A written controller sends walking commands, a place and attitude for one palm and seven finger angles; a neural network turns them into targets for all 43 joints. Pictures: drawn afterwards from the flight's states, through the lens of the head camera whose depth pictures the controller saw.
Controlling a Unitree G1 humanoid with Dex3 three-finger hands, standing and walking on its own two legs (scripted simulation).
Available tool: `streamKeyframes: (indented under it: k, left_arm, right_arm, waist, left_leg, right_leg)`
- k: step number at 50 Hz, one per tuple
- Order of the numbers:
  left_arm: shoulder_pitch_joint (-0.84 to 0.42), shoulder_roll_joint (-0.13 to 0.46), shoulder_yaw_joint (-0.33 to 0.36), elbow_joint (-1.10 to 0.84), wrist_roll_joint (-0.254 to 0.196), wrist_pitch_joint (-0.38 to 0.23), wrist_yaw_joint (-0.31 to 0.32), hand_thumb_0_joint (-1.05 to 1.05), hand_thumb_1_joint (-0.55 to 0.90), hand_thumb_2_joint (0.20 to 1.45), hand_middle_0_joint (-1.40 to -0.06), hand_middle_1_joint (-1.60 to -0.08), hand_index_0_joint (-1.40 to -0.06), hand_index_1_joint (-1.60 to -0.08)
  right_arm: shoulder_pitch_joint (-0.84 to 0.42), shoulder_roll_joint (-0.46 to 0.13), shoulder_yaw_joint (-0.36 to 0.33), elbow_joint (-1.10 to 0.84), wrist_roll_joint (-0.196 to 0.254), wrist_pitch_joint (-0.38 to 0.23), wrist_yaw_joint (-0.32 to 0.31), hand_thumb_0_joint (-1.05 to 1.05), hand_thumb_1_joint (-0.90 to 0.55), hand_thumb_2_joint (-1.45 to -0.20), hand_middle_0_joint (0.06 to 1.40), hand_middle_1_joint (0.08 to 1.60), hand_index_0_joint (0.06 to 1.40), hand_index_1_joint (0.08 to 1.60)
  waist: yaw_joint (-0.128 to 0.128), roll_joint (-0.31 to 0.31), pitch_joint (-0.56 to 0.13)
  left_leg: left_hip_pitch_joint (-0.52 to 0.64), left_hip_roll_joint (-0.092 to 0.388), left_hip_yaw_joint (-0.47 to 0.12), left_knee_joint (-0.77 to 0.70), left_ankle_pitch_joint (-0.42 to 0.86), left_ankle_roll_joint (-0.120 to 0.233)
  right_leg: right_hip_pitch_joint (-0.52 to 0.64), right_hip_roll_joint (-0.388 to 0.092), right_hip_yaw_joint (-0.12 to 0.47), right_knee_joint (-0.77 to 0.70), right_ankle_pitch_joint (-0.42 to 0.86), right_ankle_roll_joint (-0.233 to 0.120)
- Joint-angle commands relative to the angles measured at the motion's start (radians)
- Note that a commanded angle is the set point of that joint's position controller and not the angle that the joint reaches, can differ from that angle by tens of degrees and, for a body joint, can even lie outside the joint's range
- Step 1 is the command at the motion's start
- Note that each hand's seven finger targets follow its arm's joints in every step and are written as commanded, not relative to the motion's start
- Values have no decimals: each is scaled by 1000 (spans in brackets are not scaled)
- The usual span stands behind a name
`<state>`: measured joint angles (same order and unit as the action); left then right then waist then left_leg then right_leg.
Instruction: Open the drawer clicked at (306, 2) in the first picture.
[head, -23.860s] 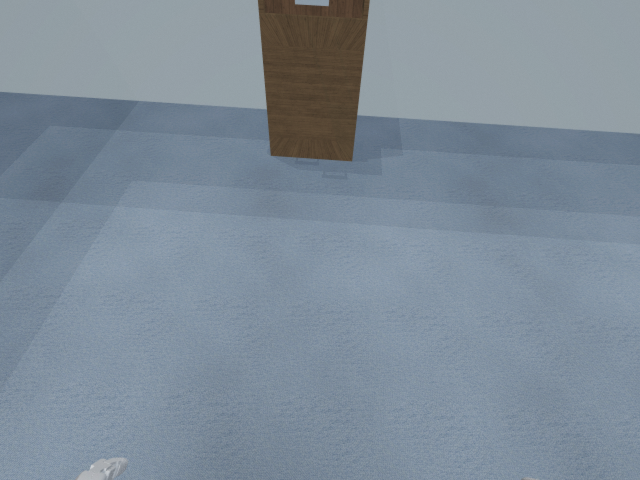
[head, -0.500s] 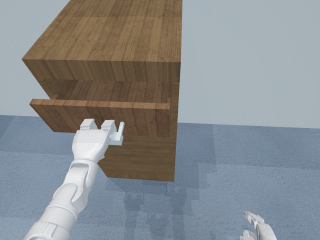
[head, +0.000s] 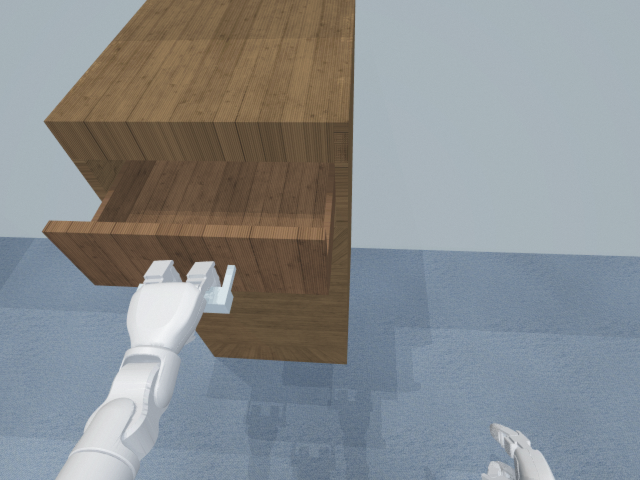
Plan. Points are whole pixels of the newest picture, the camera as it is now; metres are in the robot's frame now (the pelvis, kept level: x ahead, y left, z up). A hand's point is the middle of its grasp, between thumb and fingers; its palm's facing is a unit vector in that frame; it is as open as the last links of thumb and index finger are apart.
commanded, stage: pull the drawer open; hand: left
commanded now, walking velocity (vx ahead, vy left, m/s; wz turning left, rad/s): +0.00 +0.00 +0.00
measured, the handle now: (188, 284) +0.37 +0.21 +0.01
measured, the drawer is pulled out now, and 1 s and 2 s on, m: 0.14 0.26 0.30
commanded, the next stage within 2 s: open the thumb to release the handle in 1.68 s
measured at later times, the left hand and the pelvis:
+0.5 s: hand (173, 367) +0.26 +0.21 +0.00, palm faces -0.01 -0.08 -1.00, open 5.9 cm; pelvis +0.00 +0.00 +0.00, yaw -1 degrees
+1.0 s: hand (154, 424) +0.19 +0.21 +0.00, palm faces -0.01 -0.09 -1.00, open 5.9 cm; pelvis +0.00 +0.00 -0.01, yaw -1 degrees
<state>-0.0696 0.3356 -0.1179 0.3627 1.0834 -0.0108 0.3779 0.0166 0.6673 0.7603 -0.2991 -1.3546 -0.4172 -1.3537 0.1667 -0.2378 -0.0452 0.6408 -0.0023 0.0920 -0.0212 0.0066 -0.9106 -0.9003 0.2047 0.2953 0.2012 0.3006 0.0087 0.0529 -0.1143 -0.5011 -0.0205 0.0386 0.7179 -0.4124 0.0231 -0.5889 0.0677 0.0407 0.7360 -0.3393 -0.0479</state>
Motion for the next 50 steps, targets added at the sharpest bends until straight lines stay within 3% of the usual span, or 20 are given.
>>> streamKeyframes:
  k: [1, 4, 8, 15, 18, 20, 27, 30, 33, 36, 41, 44, 46, 48, 50]
  left_arm:
    - [-38, 159, 124, -281, -28, 5, 63, 0, 900, 900, -400, -1350, -400, -1350]
    - [24, 173, 147, -305, -30, 7, 64, 0, 900, 900, -400, -1350, -400, -1350]
    - [39, 203, 172, -336, -16, 9, 75, 0, 900, 900, -400, -1350, -400, -1350]
    - [118, 192, 170, -378, -18, 16, 82, 0, 900, 900, -400, -1350, -400, -1350]
    - [148, 215, 196, -390, -17, 16, 83, 0, 900, 900, -400, -1350, -400, -1350]
    - [155, 183, 168, -405, -19, 18, 81, 0, 900, 900, -400, -1350, -400, -1350]
    - [327, 195, 207, -475, -29, 9, 85, 0, 900, 900, -400, -1350, -400, -1350]
    - [378, 167, 181, -518, -27, 8, 91, 0, 900, 900, -400, -1350, -400, -1350]
    - [413, 199, 220, -548, -20, 1, 103, 0, 900, 900, -400, -1350, -400, -1350]
    - [478, 172, 199, -590, -18, -4, 113, 0, 900, 900, -400, -1350, -400, -1350]
    - [582, 163, 199, -639, -21, -13, 128, 0, 900, 900, -400, -1350, -400, -1350]
    - [599, 167, 205, -666, -19, -17, 140, 0, 900, 900, -400, -1350, -400, -1350]
    - [583, 151, 181, -673, -16, -14, 142, 0, 900, 900, -400, -1350, -400, -1350]
    - [574, 171, 201, -687, -12, -14, 150, 0, 900, 900, -400, -1350, -400, -1350]
    - [587, 168, 202, -678, -18, -15, 150, 0, 900, 900, -400, -1350, -400, -1350]
  right_arm:
    - [-100, -101, -35, -160, -5, -49, 1, 0, -900, -900, 200, 300, 200, 300]
    - [-116, -101, -31, -165, -6, -50, 2, 0, -900, -900, 200, 300, 200, 300]
    - [-131, -100, -27, -164, -9, -50, 0, 0, -900, -900, 200, 300, 200, 300]
    - [-159, -92, -21, -169, -10, -54, -2, 0, -900, -900, 200, 300, 200, 300]
    - [-171, -89, -16, -169, -9, -52, -6, 0, -900, -900, 200, 300, 200, 300]
    - [-175, -86, -14, -172, -11, -55, -4, 0, -900, -900, 200, 300, 200, 300]
    - [-192, -78, -8, -191, -12, -59, 4, 0, -900, -900, 200, 300, 200, 300]
    - [-197, -77, -5, -198, -16, -60, 13, 0, -900, -900, 200, 300, 200, 300]
    - [-199, -76, -4, -199, -20, -59, 14, 0, -900, -900, 200, 300, 200, 300]
    - [-197, -74, -5, -204, -22, -60, 25, 0, -900, -900, 200, 300, 200, 300]
    - [-197, -75, -5, -214, -27, -59, 39, 0, -900, -900, 200, 300, 200, 300]
    - [-194, -76, -7, -217, -30, -57, 44, 0, -900, -900, 200, 300, 200, 300]
    - [-193, -80, -7, -219, -33, -55, 47, 0, -900, -900, 200, 300, 200, 300]
    - [-196, -82, -7, -222, -36, -53, 44, 0, -900, -900, 200, 300, 200, 300]
    - [-192, -80, -6, -225, -36, -54, 42, 0, -900, -900, 200, 300, 200, 300]
  waist:
    - [52, -52, -316]
    - [56, -73, -292]
    - [59, -45, -278]
    - [63, -46, -252]
    - [71, -53, -252]
    - [65, -52, -235]
    - [92, -43, -249]
    - [87, -42, -234]
    - [95, -52, -246]
    - [96, -18, -247]
    - [95, -27, -224]
    - [95, -22, -223]
    - [80, -29, -200]
    - [83, -22, -203]
    - [82, -55, -199]
  left_leg:
    - [73, -18, -16, -54, 422, -4]
    - [59, -19, -17, -58, 407, -4]
    - [64, -20, -18, -61, 379, -7]
    - [68, -24, -17, -56, 352, -6]
    - [67, -27, -21, -58, 356, -8]
    - [68, -26, -21, -57, 343, -7]
    - [78, -27, -23, -51, 389, -15]
    - [79, -26, -24, -40, 393, -13]
    - [70, -27, -26, -36, 384, -15]
    - [86, -23, -27, -23, 415, -15]
    - [80, -19, -34, -1, 429, -16]
    - [78, -19, -39, 9, 415, -17]
    - [73, -18, -40, 16, 372, -15]
    - [67, -23, -41, 19, 339, -14]
    - [52, -26, -42, 26, 309, -10]
  right_leg:
    - [300, -33, 29, -62, 450, 0]
    - [306, -34, 39, -64, 454, 1]
    - [290, -32, 47, -65, 416, -2]
    - [281, -30, 53, -70, 400, -2]
    - [292, -30, 64, -67, 419, -2]
    - [277, -30, 60, -70, 404, -1]
    - [301, -28, 72, -56, 475, -4]
    - [280, -27, 69, -47, 474, -4]
    - [288, -27, 82, -40, 483, -5]
    - [258, -22, 75, -27, 468, -9]
    - [220, -16, 69, -9, 444, -11]
    - [197, -13, 71, 0, 410, -13]
    - [160, -13, 61, -3, 352, -13]
    - [153, -10, 74, -3, 325, -16]
    - [153, -13, 75, -5, 313, -13]
